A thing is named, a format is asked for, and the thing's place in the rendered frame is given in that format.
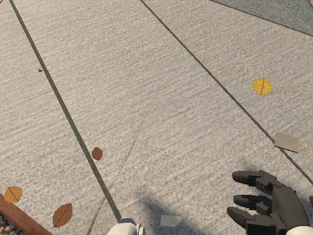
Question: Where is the robot left thigh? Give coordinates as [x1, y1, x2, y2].
[107, 222, 146, 235]

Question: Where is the robot right hand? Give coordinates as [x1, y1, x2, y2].
[227, 169, 312, 235]

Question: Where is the left robot shin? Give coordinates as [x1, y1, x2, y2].
[119, 217, 137, 226]

